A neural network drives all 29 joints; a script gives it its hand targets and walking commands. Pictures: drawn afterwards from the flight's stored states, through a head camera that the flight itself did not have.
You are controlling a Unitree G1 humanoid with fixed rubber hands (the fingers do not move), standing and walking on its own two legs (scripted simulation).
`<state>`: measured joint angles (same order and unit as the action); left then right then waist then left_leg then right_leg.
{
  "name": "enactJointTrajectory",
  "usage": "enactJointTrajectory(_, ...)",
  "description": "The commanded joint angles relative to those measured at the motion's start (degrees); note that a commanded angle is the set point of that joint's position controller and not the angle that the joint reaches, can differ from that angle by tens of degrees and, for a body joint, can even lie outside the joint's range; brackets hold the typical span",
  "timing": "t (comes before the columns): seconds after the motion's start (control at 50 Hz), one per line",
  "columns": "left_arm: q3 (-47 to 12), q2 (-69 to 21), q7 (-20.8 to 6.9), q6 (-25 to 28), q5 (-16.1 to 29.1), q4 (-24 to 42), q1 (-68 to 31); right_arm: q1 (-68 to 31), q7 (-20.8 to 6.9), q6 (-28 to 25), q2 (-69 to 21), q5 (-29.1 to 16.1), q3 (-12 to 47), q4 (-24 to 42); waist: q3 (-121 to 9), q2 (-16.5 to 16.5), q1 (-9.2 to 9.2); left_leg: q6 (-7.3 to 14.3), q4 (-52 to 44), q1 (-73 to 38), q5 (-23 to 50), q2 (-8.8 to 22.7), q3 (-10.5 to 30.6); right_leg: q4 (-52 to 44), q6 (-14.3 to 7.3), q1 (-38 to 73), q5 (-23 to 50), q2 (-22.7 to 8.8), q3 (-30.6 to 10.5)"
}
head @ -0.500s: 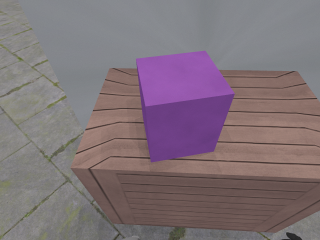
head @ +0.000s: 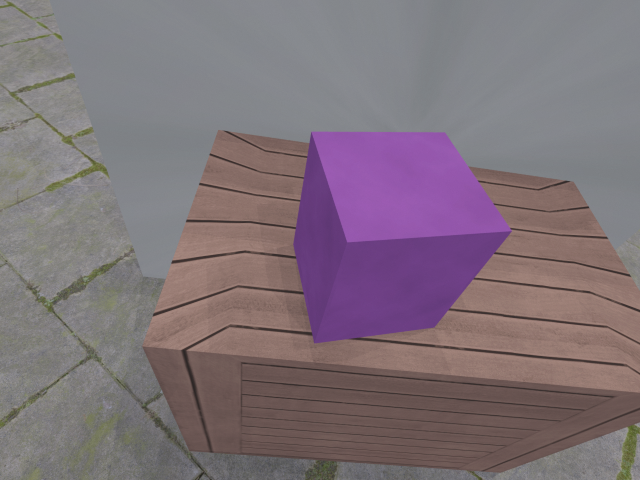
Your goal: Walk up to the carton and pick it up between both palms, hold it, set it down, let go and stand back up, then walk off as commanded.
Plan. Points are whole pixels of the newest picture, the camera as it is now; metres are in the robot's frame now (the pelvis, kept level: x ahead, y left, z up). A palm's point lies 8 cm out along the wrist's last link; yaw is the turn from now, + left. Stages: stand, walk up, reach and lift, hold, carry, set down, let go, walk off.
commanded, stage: walk up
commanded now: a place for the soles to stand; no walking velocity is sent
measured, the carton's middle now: (378, 239) +0.46 -0.09 +0.03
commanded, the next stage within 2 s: none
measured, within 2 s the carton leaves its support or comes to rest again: neither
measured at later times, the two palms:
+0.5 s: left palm out of the picture +0.10 +0.25 -0.09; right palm out of the picture +0.09 -0.38 -0.12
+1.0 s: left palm out of the picture +0.12 +0.24 -0.10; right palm out of the picture +0.12 -0.37 -0.10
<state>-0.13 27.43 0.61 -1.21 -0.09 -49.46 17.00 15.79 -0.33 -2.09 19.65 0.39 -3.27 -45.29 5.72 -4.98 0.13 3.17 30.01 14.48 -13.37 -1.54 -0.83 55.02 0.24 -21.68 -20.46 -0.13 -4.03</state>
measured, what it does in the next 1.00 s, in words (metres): steps on the spot: right foot, then left foot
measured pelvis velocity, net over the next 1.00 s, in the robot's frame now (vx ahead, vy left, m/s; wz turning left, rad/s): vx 0.01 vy -0.06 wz -0.02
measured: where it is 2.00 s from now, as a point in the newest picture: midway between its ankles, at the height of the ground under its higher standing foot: outside the picture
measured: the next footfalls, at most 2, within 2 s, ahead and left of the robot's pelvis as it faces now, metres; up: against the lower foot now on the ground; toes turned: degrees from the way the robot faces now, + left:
right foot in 0.22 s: +0.05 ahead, -0.17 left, +0.00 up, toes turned +3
left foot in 0.48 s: +0.06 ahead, +0.07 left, +0.00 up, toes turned +0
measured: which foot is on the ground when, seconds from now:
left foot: down 0.00-0.24, up 0.26-0.46, down 0.48-1.00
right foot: up 0.00-0.20, down 0.22-1.00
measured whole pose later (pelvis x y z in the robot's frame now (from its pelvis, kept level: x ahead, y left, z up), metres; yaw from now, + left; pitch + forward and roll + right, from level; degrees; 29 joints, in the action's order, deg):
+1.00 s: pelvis +0.01 -0.06 -0.01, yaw -1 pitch -3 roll +2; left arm -0.1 23.2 -0.6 1.3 -0.1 -49.9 9.3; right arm 9.6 -0.5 -0.9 22.2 0.8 -2.0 -45.3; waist 5.5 -1.3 0.1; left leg -0.5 30.9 11.9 -16.1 -0.4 -1.3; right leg 35.5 -1.3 -13.8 -18.8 1.2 -3.9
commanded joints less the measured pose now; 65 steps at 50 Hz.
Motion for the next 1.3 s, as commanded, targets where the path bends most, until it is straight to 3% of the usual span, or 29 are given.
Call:
enactJointTrajectory(0.0, 3.62, 6.65, 0.87, 0.34, -0.26, 0.08, 0.81, 1.11, 1.80, -0.96, 14.76, -0.08, -3.49, 0.35, -4.85, 12.97, -2.36, 0.48, -8.48, -12.57, 16.42, 14.28, 12.06, -8.93, 0.48, -5.82, -3.77, -1.10, -4.58)
enactJointTrajectory(0.1, 3.94, 6.50, 0.54, 2.09, -0.85, -0.20, 2.93, -5.23, 0.73, 0.14, 15.69, 0.55, -3.39, 2.50, -5.80, 14.00, 0.01, 7.68, -5.24, -3.79, 3.42, 14.56, 9.72, -20.69, -0.74, 4.92, -5.40, -2.00, 2.74)
enactJointTrajectory(0.14, 4.35, 6.21, 0.79, 3.48, -1.30, -1.22, 5.37, -7.37, 0.15, 1.08, 14.79, 0.32, -2.82, 3.05, -6.00, 11.91, 2.79, 5.16, 0.39, 1.74, 0.28, 11.70, 6.21, -31.41, -1.67, 12.88, 3.76, -0.64, 3.93)
enactJointTrajectory(0.16, 4.61, 7.22, 1.01, 4.07, -1.88, -1.00, 4.36, -6.72, 0.18, 1.41, 12.18, 0.23, -2.15, 2.39, -6.01, 7.09, 2.11, 2.87, 5.09, 3.58, -0.34, 9.68, 4.67, -34.66, -2.14, 14.18, 4.93, -2.55, -2.31)
enactJointTrajectory(0.18, 5.06, 10.73, 1.36, 4.69, -2.74, -0.64, 3.00, -5.44, 0.24, 1.47, 10.22, -0.16, -1.30, 2.70, -5.23, -2.02, 0.79, -0.20, 12.57, 7.88, -3.12, 5.05, 2.01, -38.11, -4.69, 13.16, 6.94, -11.57, -17.96)
enactJointTrajectory(0.2, 5.18, 12.67, 1.41, 4.98, -2.30, 1.11, -2.63, -5.89, 0.20, 1.99, 9.85, -0.38, -1.00, 2.95, -0.82, -4.30, -1.09, -2.06, 12.47, 11.94, -13.82, 1.22, 1.46, -40.99, -7.67, 8.59, 2.77, -16.77, -27.10)
enactJointTrajectory(0.22, 5.09, 13.59, 1.09, 5.01, -2.17, 1.77, -4.55, -6.34, 0.42, 2.24, 12.82, -0.15, -2.28, 1.72, 0.30, -2.70, -0.27, -1.81, 13.90, 6.92, -18.39, 2.76, 4.19, -39.20, -10.74, 3.80, 1.28, -17.77, -25.82)
enactJointTrajectory(0.24, 5.14, 13.31, 0.86, 4.88, -2.01, 2.08, -7.38, -3.85, 0.23, 1.95, 13.49, -0.40, -2.20, 0.54, 0.80, -5.81, -1.70, -1.41, 11.95, 3.87, -15.54, 3.36, 3.99, -37.32, -11.18, 1.13, 0.25, -16.07, -22.74)
enactJointTrajectory(0.3, 3.79, 9.35, 0.53, 4.82, -1.41, 1.87, -6.30, -6.03, -0.35, 1.61, 12.43, 0.01, -1.99, -0.70, -0.26, -6.47, -0.15, -1.47, 6.62, 0.45, -9.13, 1.83, 1.32, -35.37, -6.99, 3.93, 9.46, -9.33, -14.40)
enactJointTrajectory(0.38, 3.98, 9.09, 0.56, 4.50, -0.99, 1.97, -5.86, -5.44, 0.06, 1.23, 12.30, 0.01, -1.45, -0.62, -7.09, -4.86, 0.44, -1.95, 0.91, 0.76, -6.35, 1.07, 0.43, -27.75, -7.58, 14.38, 29.48, -9.11, -12.17)
enactJointTrajectory(0.42, 3.60, 8.30, 0.79, 4.06, -0.32, 2.42, -6.90, -4.22, 0.62, 0.45, 12.28, 0.17, -1.51, -1.37, -8.43, -3.74, -0.41, -1.66, -6.36, -4.59, 3.72, 2.84, 1.16, -23.98, -6.23, 12.83, 35.52, -8.94, -9.50)
enactJointTrajectory(0.46, 3.07, 6.77, 0.69, 3.98, 0.02, 2.81, -8.35, -4.16, 1.00, -0.06, 15.06, 0.81, -2.41, -1.56, -11.47, 0.31, -0.60, 0.16, -4.87, -11.02, 15.74, 8.22, 5.14, -21.82, -3.43, 9.36, 28.33, -6.12, -6.88)
enactJointTrajectory(0.5, 3.20, 6.26, 0.49, 3.71, -0.18, 1.06, -6.63, -7.34, 0.79, -0.15, 15.30, 0.63, -2.08, -0.92, -11.28, 2.49, 0.80, 2.04, -3.69, -9.42, 9.16, 11.51, 7.48, -25.39, -2.89, 7.85, 14.43, -4.24, -5.24)
enactJointTrajectory(0.54, 3.21, 7.41, 0.15, 4.01, -0.65, 0.20, -8.08, -9.14, 0.36, 0.24, 14.04, 0.30, -1.52, -0.97, -7.52, 3.43, 0.55, 0.13, -2.62, -5.19, 2.13, 8.17, 4.57, -30.72, -3.60, 7.66, 10.14, -5.95, -8.38)
enactJointTrajectory(0.6, 3.14, 8.70, 0.05, 4.50, -0.67, 0.21, -8.85, -9.06, 0.06, 0.54, 12.94, 0.41, -1.17, -0.85, -7.30, 5.05, -0.19, -0.90, -2.63, -5.91, -1.04, 5.64, 2.07, -31.84, -4.74, 5.96, 11.02, -8.21, -11.86)
enactJointTrajectory(0.68, 2.77, 7.99, -0.32, 4.43, -0.85, -0.24, -10.32, -9.72, -0.03, -0.12, 13.67, 0.56, -1.14, -1.18, -8.53, 6.30, -0.33, -0.16, -3.91, -7.67, 0.86, 7.35, 3.60, -31.44, -3.40, 5.78, 11.34, -6.47, -8.93)
enactJointTrajectory(0.92, 2.97, 7.48, -0.37, 4.53, -0.58, 0.34, -10.60, -10.47, 0.22, -0.26, 13.63, 0.43, -0.95, -1.11, -9.06, 3.51, -0.47, -0.23, -2.83, -9.03, 5.75, 7.41, 3.15, -30.84, -3.57, 6.74, 15.78, -6.25, -8.47)
enactJointTrajectory(0.94, 4.89, 10.05, -1.54, 2.48, -2.35, 2.74, -11.71, -6.79, 1.41, -0.84, 17.71, 0.07, -2.60, -1.38, -7.80, -0.93, -0.96, 0.70, -0.66, -8.78, 8.06, 8.88, 4.48, -26.42, -4.68, 3.90, 18.66, -3.58, -7.44)
enactJointTrajectory(0.98, 4.80, 8.11, -2.03, 1.19, -2.54, 3.75, -10.64, -3.32, 2.31, -1.12, 20.28, 0.19, -3.64, -1.46, -9.34, 5.06, -1.17, 5.92, -3.56, -11.38, 9.46, 15.97, 12.74, -17.56, -3.67, -0.28, 14.88, -0.98, -3.73)
enactJointTrajectory(1.02, 5.11, 7.67, -2.42, 0.48, -2.30, 3.81, -8.70, -4.58, 2.85, -1.56, 21.89, 0.58, -4.38, -0.33, -7.81, 10.07, -0.21, 10.90, -5.99, -8.59, 13.35, 23.01, 17.40, -11.05, -2.25, -0.96, -1.11, 0.00, -0.47)
enactJointTrajectory(1.06, 5.69, 7.70, -3.02, 0.22, -2.44, 4.50, -7.56, -4.66, 3.04, -1.88, 22.12, 0.77, -4.36, 0.43, -6.66, 9.74, 0.30, 11.99, -6.16, -7.91, 16.31, 25.38, 18.95, -12.02, -2.33, -1.46, -12.11, -2.19, -0.84)
enactJointTrajectory(1.1, 5.90, 7.81, -3.49, 0.68, -2.74, 3.66, -4.44, -7.19, 2.88, -1.62, 21.13, 0.78, -4.00, 1.56, -7.20, 9.00, 2.51, 7.62, -1.95, -3.36, 13.96, 20.68, 11.48, -22.23, -3.52, 5.43, -3.17, -2.12, 0.27)
enactJointTrajectory(1.12, 6.16, 8.94, -3.41, 0.98, -2.71, 3.34, -4.31, -7.33, 2.73, -1.35, 19.35, 0.46, -3.48, 1.43, -7.07, 6.34, 2.40, 3.73, 2.64, -1.29, 13.25, 14.60, 6.86, -27.04, -4.61, 8.54, 9.78, -3.16, -3.88)
enactJointTrajectory(1.14, 6.65, 11.29, -3.39, 1.32, -3.12, 3.63, -5.04, -7.19, 2.68, -1.03, 16.81, 0.06, -2.69, 2.03, -7.46, -0.58, 1.27, -0.27, 10.60, 2.39, 8.42, 6.57, 0.29, -31.95, -7.43, 11.02, 18.44, -7.75, -13.67)
enactJointTrajectory(1.16, 6.63, 11.86, -3.33, 1.36, -2.51, 4.29, -6.55, -7.84, 2.68, -0.76, 14.49, -0.58, -1.75, 2.36, -6.62, -4.02, 1.42, -1.98, 12.08, 7.79, -6.54, 1.17, -2.34, -33.90, -10.27, 13.55, 21.57, -10.84, -18.12)
enactJointTrajectory(1.18, 6.37, 10.62, -3.30, 1.35, -2.73, 4.08, -5.82, -9.40, 2.76, -0.32, 14.45, -0.30, -1.33, 2.12, -5.59, -4.13, 3.00, -1.49, 15.56, 11.31, -20.28, -0.60, -1.15, -35.60, -11.60, 14.09, 16.55, -12.62, -20.64)
enactJointTrajectory(1.2, 6.21, 11.94, -3.15, 1.27, -2.84, 4.31, -5.47, -7.83, 2.85, 0.02, 15.11, -0.30, -1.56, 2.13, -4.58, -5.93, 2.77, -1.04, 17.86, 11.75, -23.41, 0.33, 0.94, -36.09, -13.33, 12.33, 13.27, -13.86, -22.19)
enactJointTrajectory(1.22, 6.17, 10.63, -2.95, 1.00, -2.82, 5.04, -7.22, -6.79, 2.80, 0.10, 15.89, -0.34, -1.59, 1.53, -3.01, -5.22, 2.43, -1.00, 19.39, 13.47, -21.66, 1.11, 1.07, -36.78, -11.84, 12.27, 10.21, -12.52, -21.54)
enactJointTrajectory(1.28, 5.90, 10.14, -2.49, 0.82, -2.96, 5.91, -5.76, -5.02, 3.06, -0.24, 16.64, -0.53, -1.63, 0.31, -4.53, -4.52, 2.90, -1.70, 21.55, 14.78, -15.73, 0.82, 0.36, -33.73, -10.66, 16.43, 25.40, -9.50, -17.53)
